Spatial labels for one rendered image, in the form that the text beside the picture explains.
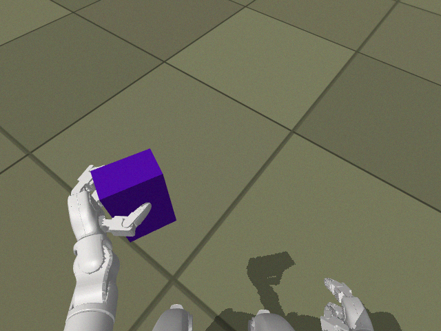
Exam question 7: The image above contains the left robot arm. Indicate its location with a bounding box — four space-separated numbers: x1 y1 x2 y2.
64 234 120 331

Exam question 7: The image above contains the left robot hand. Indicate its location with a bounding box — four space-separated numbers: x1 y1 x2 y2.
68 165 152 241

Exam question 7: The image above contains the carton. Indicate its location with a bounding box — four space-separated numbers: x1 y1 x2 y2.
90 149 176 242

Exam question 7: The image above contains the right robot hand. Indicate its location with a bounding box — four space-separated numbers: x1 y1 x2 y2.
320 278 374 331

